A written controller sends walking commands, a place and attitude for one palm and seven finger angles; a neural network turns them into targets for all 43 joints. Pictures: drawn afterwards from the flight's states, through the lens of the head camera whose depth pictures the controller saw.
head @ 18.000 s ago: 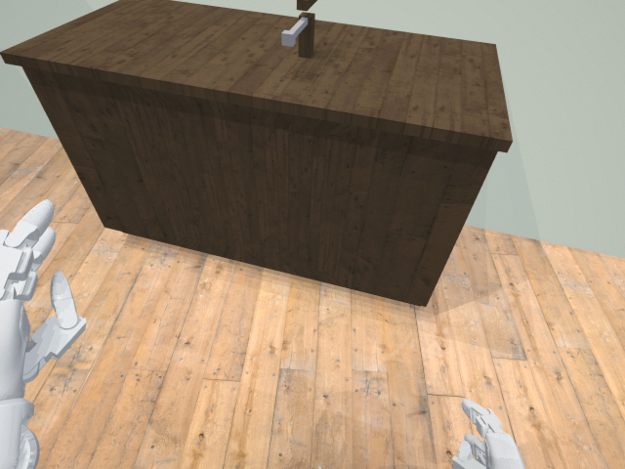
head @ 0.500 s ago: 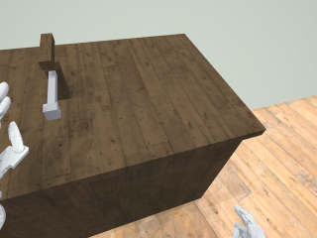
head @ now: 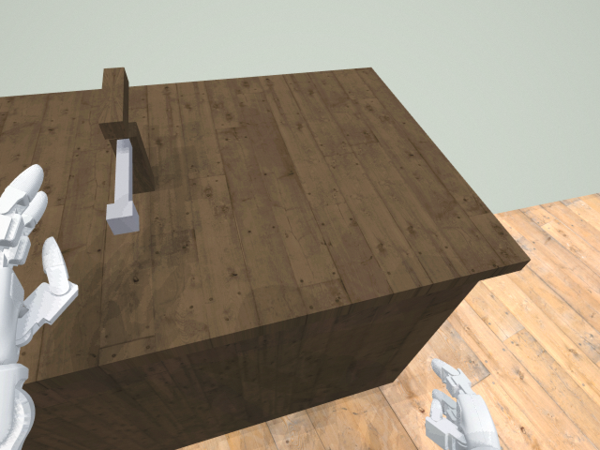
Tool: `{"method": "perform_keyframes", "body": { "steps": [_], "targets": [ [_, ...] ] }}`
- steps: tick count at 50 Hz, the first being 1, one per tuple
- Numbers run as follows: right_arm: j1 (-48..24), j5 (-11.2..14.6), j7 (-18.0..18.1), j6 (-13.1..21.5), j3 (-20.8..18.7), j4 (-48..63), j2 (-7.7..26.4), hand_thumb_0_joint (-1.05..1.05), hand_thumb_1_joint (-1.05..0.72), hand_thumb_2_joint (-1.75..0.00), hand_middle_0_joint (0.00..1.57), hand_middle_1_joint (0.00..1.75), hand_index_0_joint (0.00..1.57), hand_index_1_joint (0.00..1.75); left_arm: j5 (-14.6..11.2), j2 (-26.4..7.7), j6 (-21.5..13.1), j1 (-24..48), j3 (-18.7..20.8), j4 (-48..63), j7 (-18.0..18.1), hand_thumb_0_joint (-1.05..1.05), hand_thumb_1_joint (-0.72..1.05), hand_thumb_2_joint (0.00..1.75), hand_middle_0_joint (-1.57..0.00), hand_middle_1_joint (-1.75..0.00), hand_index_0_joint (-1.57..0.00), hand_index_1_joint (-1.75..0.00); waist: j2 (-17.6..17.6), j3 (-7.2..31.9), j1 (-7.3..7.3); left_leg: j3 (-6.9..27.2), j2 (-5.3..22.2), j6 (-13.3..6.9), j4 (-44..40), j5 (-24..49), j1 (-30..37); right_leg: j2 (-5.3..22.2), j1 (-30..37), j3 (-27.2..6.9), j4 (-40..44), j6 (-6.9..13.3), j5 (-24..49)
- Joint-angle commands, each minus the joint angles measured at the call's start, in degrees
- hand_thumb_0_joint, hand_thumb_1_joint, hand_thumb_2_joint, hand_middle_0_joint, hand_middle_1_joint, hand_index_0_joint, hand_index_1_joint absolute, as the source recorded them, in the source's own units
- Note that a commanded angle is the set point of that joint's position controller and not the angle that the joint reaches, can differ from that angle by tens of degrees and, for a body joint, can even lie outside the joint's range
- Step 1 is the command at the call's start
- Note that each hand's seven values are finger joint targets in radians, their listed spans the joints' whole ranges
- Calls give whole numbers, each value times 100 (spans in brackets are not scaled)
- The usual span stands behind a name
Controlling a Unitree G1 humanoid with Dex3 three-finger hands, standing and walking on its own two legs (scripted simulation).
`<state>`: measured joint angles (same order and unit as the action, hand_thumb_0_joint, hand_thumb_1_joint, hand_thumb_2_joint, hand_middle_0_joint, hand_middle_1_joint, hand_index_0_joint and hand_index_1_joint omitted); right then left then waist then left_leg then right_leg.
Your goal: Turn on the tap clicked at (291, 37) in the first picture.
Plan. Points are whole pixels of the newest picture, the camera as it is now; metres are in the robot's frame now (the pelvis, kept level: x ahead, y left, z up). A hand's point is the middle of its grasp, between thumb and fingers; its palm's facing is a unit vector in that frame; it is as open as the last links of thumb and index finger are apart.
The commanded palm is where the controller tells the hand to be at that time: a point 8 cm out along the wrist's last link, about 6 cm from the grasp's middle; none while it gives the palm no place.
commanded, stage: look again from close up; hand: left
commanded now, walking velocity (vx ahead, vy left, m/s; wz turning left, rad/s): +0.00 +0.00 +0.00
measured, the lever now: (123, 217) +0.33 +0.25 +0.14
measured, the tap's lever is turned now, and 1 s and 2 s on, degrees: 0 0 0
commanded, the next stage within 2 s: shuffle to correct the standing spot in 0.30 s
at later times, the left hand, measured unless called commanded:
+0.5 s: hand (97, 287) +0.22 +0.23 +0.16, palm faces +0.39 -0.84 -0.37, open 7.4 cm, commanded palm +0.17 +0.26 +0.18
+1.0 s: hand (149, 301) +0.21 +0.17 +0.17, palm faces +0.34 -0.85 -0.40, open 7.4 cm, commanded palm +0.16 +0.21 +0.18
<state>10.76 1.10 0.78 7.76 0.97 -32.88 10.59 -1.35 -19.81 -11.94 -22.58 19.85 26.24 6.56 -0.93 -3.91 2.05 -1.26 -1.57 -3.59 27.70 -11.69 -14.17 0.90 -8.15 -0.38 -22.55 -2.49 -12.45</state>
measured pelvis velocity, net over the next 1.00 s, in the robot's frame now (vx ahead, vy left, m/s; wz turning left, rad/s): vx -0.01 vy -0.06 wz -0.01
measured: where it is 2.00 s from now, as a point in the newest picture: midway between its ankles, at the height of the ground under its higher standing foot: outside the picture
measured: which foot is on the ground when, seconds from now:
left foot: down 0.00-1.00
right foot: down 0.00-1.00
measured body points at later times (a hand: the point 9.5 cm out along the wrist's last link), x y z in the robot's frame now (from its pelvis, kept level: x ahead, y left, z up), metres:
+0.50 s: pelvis +0.01 -0.02 +0.00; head +0.03 +0.00 +0.45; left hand +0.20 +0.27 +0.18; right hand +0.18 -0.24 -0.08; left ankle +0.04 +0.07 -0.74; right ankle +0.00 -0.15 -0.74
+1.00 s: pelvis -0.01 -0.06 +0.00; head +0.03 -0.06 +0.45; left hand +0.19 +0.22 +0.19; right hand +0.17 -0.29 -0.08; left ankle +0.04 +0.07 -0.74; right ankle +0.00 -0.15 -0.74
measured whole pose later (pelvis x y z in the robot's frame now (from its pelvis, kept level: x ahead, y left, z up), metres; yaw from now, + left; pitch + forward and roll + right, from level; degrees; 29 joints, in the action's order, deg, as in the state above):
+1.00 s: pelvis -0.01 -0.06 +0.00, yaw -1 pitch -1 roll -2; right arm 11.0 1.5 2.1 4.5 -0.7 -31.5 11.2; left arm -4.9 -21.8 -8.6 -27.1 20.8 31.9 6.3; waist 0.8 -5.3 1.2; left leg 0.8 3.8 1.9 28.6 -11.2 -17.0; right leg -4.6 -11.5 1.3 -24.2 2.7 -12.3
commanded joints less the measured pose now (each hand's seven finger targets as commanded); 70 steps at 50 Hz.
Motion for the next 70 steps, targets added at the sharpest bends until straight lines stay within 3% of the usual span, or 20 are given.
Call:
{"method": "perform_keyframes", "body": {
  "steps": [1,10,11,20,21,25,26,30,31,36,42,53,56,58,60,63,65,67,69,70],
  "targets": [
    [-411,10,95,201,-297,854,765,0,-90,-90,20,30,20,30,-51,-889,-287,390,519,1197,80,0,90,90,-20,-30,-20,-30,557,793,-105,641,627,194,-834,86,223,63,162,32,189,283,626],
    [-499,55,133,157,-306,878,749,0,-90,-90,20,30,20,30,-97,-1096,-256,145,721,1389,141,0,90,90,-20,-30,-20,-30,511,951,-77,574,615,209,-626,732,498,171,214,-35,195,314,958],
    [-427,21,128,125,-301,856,764,0,-90,-90,20,30,20,30,-124,-931,-249,68,588,1224,115,0,90,90,-20,-30,-20,-30,455,929,-95,575,602,188,-638,632,408,157,227,-11,231,302,905],
    [-516,63,173,77,-310,881,750,0,-90,-90,20,30,20,30,-121,-1085,-198,74,694,1304,148,0,90,90,-20,-30,-20,-30,372,839,-90,579,604,177,-676,402,419,213,151,-90,273,322,806],
    [-437,30,170,54,-304,845,767,0,-90,-90,20,30,20,30,-148,-930,-195,74,559,1253,120,0,90,90,-20,-30,-20,-30,328,855,-115,596,599,182,-710,487,400,151,172,-32,274,307,821],
    [-529,82,191,65,-297,910,712,0,-90,-90,20,30,20,30,-183,-1132,-160,202,705,1482,140,0,90,90,-20,-30,-20,-30,563,806,-96,643,759,261,-768,1068,590,77,46,-23,192,255,880],
    [-458,46,180,29,-289,923,725,0,-90,-90,20,30,20,30,-213,-971,-145,175,572,1361,109,0,90,90,-20,-30,-20,-30,587,758,-97,666,808,243,-833,1067,485,21,58,29,184,224,791],
    [-478,86,142,50,-334,980,687,0,-90,-90,20,30,20,30,-214,-1076,-119,89,688,1526,101,0,90,90,-20,-30,-20,-30,703,899,-84,659,950,260,-755,1169,622,18,-11,-1,110,238,724],
    [-421,52,123,16,-323,988,712,0,-90,-90,20,30,20,30,-242,-926,-94,84,539,1453,66,0,90,90,-20,-30,-20,-30,669,899,-101,677,966,240,-841,891,472,-33,35,55,76,211,549],
    [-419,60,100,-17,-345,1038,707,0,-90,-90,20,30,20,30,-290,-977,-46,-84,625,1533,61,0,90,90,-20,-30,-20,-30,548,882,-118,623,927,225,-761,110,202,-16,17,-20,223,236,430],
    [-463,61,146,-3,-403,1072,694,0,-90,-90,20,30,20,30,-336,-1109,-13,-30,716,1694,82,0,90,90,-20,-30,-20,-30,426,832,-131,509,877,236,-474,-82,238,109,-240,-251,347,307,496],
    [-269,-11,185,-46,-460,1051,671,0,-90,-90,20,30,20,30,-400,-1327,-279,-408,980,1960,-7,0,90,90,-20,-30,-20,-30,365,1053,-157,307,917,265,177,1611,379,237,-429,-138,141,280,1731],
    [-229,-31,187,-67,-465,966,634,0,-90,-90,20,30,20,30,-401,-1293,-372,-622,1030,1831,-14,0,90,90,-20,-30,-20,-30,286,1146,-210,263,815,274,322,1354,321,323,-541,-180,160,323,1708],
    [-218,-12,208,-13,-510,949,638,0,-90,-90,20,30,20,30,-415,-1371,-449,-628,1144,1829,-9,0,90,90,-20,-30,-20,-30,90,1134,-218,196,683,318,554,617,256,478,-751,-321,222,393,1429],
    [-259,33,230,-8,-509,941,616,0,-90,-90,20,30,20,30,-457,-1379,-359,-837,1191,1765,43,0,90,90,-20,-30,-20,-30,-30,1111,-222,138,496,355,788,-342,368,694,-1193,-668,435,603,549],
    [-258,-8,278,-8,-447,923,615,0,-90,-90,20,30,20,30,-490,-1392,-229,-658,1126,1896,81,0,90,90,-20,-30,-20,-30,-169,820,-247,121,463,329,821,-919,446,676,-1894,-736,651,664,-1059],
    [-358,-27,305,-1,-402,929,666,0,-90,-90,20,30,20,30,-481,-1434,-121,-599,1117,2009,106,0,90,90,-20,-30,-20,-30,166,779,-240,372,670,258,265,-975,365,430,-1789,-537,376,568,-1173],
    [-360,-23,303,10,-402,1007,754,0,-90,-90,20,30,20,30,-464,-1357,-77,-419,1024,2104,76,0,90,90,-20,-30,-20,-30,752,623,-216,982,1181,72,-648,-1465,-309,-58,-1228,-201,-132,252,-1216],
    [-359,-6,271,32,-421,1029,816,0,-90,-90,20,30,20,30,-357,-1293,-49,-321,1006,2013,50,0,90,90,-20,-30,-20,-30,1307,619,-165,1503,1657,-141,-1289,-2421,-1368,-259,-236,-70,-1102,188,-1061],
    [-424,11,259,45,-403,1055,784,0,-90,-90,20,30,20,30,-317,-1288,-24,-243,967,2037,32,0,90,90,-20,-30,-20,-30,1460,570,-164,1558,1705,-186,-1361,-2418,-1403,-284,-205,-40,-1274,194,-980]
  ]
}}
